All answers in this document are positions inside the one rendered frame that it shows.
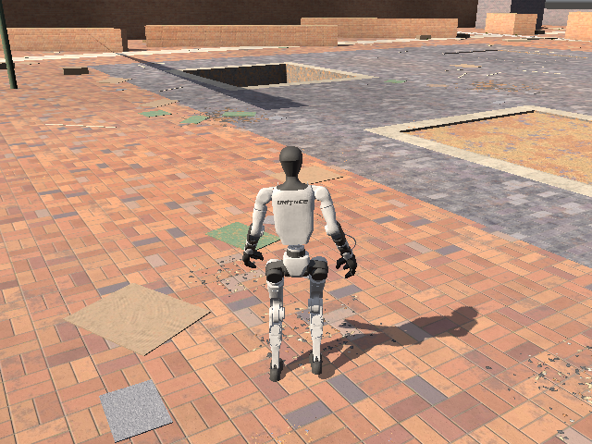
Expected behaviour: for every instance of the robot right hand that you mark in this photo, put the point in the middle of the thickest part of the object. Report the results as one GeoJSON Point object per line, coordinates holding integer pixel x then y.
{"type": "Point", "coordinates": [350, 263]}

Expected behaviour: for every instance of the left robot shin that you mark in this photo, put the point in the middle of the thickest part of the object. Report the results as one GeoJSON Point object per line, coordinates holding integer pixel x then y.
{"type": "Point", "coordinates": [275, 338]}

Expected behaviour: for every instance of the left robot upper arm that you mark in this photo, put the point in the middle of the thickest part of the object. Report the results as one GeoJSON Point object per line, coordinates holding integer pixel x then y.
{"type": "Point", "coordinates": [263, 197]}

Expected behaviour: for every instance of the robot left hand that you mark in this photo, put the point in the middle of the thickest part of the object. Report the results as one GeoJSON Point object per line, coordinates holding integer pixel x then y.
{"type": "Point", "coordinates": [255, 255]}

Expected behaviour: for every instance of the right robot forearm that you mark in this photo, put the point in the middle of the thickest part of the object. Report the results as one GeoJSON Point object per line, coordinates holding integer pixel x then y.
{"type": "Point", "coordinates": [342, 244]}

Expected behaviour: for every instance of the right robot upper arm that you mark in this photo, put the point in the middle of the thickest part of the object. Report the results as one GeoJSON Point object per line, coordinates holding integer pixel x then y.
{"type": "Point", "coordinates": [322, 194]}

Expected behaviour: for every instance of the left robot forearm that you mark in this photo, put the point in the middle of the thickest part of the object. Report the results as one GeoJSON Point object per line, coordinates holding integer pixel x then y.
{"type": "Point", "coordinates": [251, 242]}

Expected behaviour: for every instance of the humanoid robot torso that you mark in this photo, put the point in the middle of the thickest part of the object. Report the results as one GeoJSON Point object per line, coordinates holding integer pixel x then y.
{"type": "Point", "coordinates": [294, 223]}

